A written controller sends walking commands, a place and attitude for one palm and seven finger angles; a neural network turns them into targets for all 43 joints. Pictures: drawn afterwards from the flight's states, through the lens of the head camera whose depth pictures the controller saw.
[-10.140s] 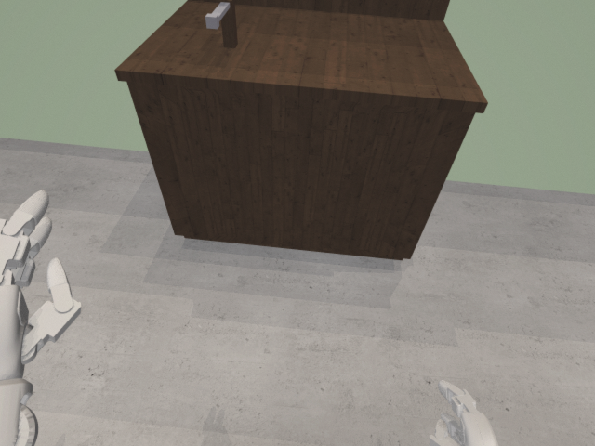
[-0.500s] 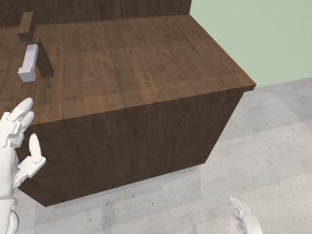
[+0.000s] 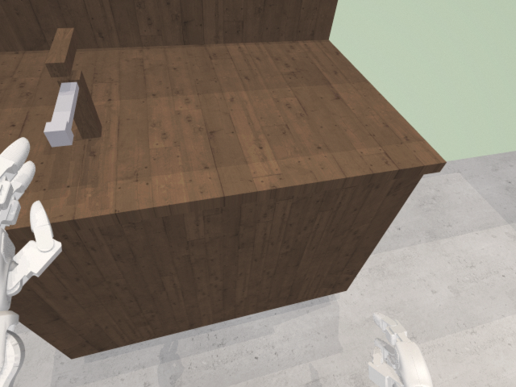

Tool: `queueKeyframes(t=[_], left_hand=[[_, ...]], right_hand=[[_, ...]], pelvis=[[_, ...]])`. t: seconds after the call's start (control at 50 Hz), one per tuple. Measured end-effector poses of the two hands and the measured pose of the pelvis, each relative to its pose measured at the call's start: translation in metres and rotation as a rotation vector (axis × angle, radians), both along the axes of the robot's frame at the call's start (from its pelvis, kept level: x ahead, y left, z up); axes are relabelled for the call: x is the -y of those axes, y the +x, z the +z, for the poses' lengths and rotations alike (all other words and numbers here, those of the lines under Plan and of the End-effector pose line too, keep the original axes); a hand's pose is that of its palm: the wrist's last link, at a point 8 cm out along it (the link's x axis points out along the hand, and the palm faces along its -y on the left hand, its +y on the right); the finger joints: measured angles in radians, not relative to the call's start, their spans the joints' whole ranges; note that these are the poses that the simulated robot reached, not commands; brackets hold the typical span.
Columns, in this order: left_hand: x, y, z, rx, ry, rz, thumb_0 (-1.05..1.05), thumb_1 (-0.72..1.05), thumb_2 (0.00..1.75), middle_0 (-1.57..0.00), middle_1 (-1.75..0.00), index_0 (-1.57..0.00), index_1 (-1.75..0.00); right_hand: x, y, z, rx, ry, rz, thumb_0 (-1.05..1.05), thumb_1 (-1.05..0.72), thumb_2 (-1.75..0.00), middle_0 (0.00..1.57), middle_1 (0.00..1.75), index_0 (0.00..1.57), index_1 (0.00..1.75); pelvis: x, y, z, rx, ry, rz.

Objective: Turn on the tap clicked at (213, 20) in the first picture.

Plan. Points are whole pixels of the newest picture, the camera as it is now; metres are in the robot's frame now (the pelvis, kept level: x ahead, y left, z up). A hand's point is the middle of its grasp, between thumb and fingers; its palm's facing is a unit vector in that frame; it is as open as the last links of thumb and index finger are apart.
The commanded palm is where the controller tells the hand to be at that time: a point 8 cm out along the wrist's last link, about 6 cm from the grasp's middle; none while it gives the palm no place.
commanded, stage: shuffle to correct the standing spot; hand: left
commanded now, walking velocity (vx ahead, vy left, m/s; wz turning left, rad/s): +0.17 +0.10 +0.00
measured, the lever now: (59, 133) +0.41 +0.35 +0.16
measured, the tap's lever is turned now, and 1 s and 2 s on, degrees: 0 0 0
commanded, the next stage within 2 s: come to a stop and stand still in 0.88 s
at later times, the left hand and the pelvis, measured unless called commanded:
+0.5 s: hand (56, 228) +0.24 +0.26 +0.18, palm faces +0.40 -0.85 -0.35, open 7.5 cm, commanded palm +0.17 +0.29 +0.19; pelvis +0.01 +0.01 +0.00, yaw +0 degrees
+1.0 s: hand (76, 203) +0.27 +0.25 +0.19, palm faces +0.43 -0.84 -0.34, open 7.4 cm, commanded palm +0.22 +0.28 +0.19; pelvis +0.06 +0.00 +0.01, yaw +0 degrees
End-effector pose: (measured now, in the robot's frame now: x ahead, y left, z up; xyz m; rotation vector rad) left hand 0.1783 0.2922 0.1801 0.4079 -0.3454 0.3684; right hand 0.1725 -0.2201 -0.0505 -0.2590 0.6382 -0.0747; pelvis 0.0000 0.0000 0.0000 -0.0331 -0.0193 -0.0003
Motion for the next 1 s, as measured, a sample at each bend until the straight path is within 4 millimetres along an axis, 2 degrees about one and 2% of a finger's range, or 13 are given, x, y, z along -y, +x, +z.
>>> queueKeyframes(t=[0.2, 0.38, 0.46, 0.6, 0.68, 0.74, 0.78, 0.88, 1.0], left_hand=[[-0.001, 0.009, 0.003, 0.000, 0.031, -0.008, 0.01, 0.89, 0.90, -0.21, -0.31, -0.20, -0.30], [-0.009, 0.004, 0.000, 0.048, 0.044, -0.010, 0.01, 0.89, 0.90, -0.21, -0.31, -0.21, -0.30], [-0.010, 0.013, 0.004, 0.021, 0.033, 0.000, 0.01, 0.89, 0.90, -0.21, -0.31, -0.20, -0.30], [0.007, 0.024, 0.015, -0.056, 0.076, -0.044, 0.01, 0.89, 0.90, -0.21, -0.31, -0.20, -0.30], [0.008, 0.026, 0.018, -0.088, 0.135, -0.017, 0.01, 0.89, 0.90, -0.21, -0.31, -0.21, -0.30], [0.007, 0.025, 0.016, -0.044, 0.161, 0.020, 0.01, 0.89, 0.90, -0.21, -0.31, -0.21, -0.30], [0.006, 0.024, 0.014, -0.009, 0.124, 0.042, 0.01, 0.89, 0.90, -0.21, -0.31, -0.21, -0.30], [0.011, 0.027, 0.011, 0.010, 0.030, 0.057, 0.01, 0.89, 0.90, -0.21, -0.31, -0.21, -0.30], [0.007, 0.046, 0.017, -0.007, 0.026, 0.022, 0.01, 0.89, 0.90, -0.21, -0.31, -0.21, -0.30]], right_hand=[[-0.003, -0.011, -0.020, -0.068, 0.031, -0.031, 0.01, -0.90, -0.90, 0.20, 0.30, 0.20, 0.30], [0.001, -0.018, -0.031, -0.111, -0.001, -0.063, 0.01, -0.90, -0.90, 0.20, 0.30, 0.20, 0.30], [-0.003, -0.022, -0.026, -0.110, 0.020, -0.083, 0.01, -0.90, -0.90, 0.20, 0.30, 0.20, 0.30], [-0.003, -0.025, -0.020, -0.129, 0.052, -0.092, 0.01, -0.90, -0.90, 0.20, 0.30, 0.20, 0.30], [0.004, -0.015, -0.031, -0.140, 0.051, -0.083, 0.01, -0.90, -0.90, 0.20, 0.30, 0.20, 0.30], [0.012, 0.003, -0.045, -0.146, 0.035, -0.047, 0.01, -0.90, -0.90, 0.20, 0.30, 0.20, 0.30], [0.017, 0.013, -0.046, -0.159, 0.020, -0.024, 0.01, -0.90, -0.90, 0.20, 0.30, 0.20, 0.30], [0.022, 0.036, -0.025, -0.129, -0.010, -0.002, 0.01, -0.90, -0.90, 0.20, 0.30, 0.20, 0.30], [0.014, 0.056, 0.000, -0.042, -0.038, -0.024, 0.01, -0.90, -0.90, 0.20, 0.30, 0.20, 0.30]], pelvis=[[-0.005, 0.007, -0.004, -0.001, -0.005, 0.004], [-0.013, 0.007, -0.015, 0.000, 0.010, -0.003], [-0.014, 0.009, -0.005, 0.018, 0.022, -0.008], [-0.010, 0.020, 0.009, 0.006, 0.026, -0.001], [-0.003, 0.032, 0.005, 0.007, 0.029, 0.008], [0.003, 0.036, -0.009, 0.009, 0.015, 0.044], [0.006, 0.035, -0.011, 0.019, 0.016, 0.036], [0.008, 0.043, 0.000, 0.012, 0.040, 0.026], [-0.004, 0.059, 0.009, 0.004, 0.076, 0.003]])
